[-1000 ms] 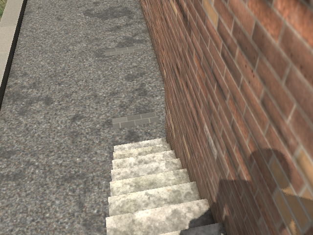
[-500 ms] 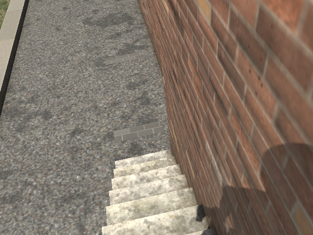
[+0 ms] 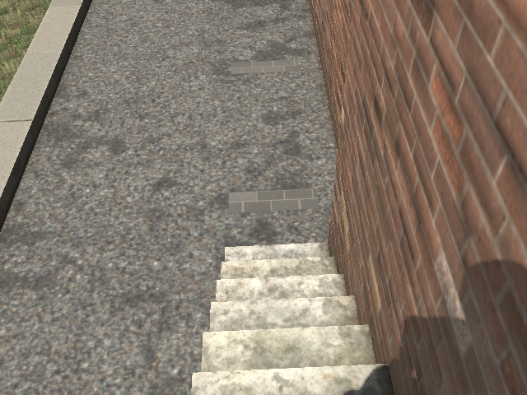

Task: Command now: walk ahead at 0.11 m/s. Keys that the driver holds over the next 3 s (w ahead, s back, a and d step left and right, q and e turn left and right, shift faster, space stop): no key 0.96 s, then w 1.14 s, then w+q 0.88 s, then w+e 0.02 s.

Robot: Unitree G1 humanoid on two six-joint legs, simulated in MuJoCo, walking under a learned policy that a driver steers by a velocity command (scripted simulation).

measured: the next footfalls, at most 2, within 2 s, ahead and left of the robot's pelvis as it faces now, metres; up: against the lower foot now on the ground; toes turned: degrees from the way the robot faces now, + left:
right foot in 0.14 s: +0.01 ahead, -0.09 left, +0.20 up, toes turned -1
right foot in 0.68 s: +0.04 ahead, -0.14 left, +0.19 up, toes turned +0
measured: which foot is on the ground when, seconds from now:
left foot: down 0.00-1.00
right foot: up 0.00-0.12, down 0.14-0.38, up 0.40-0.66, down 0.68-1.00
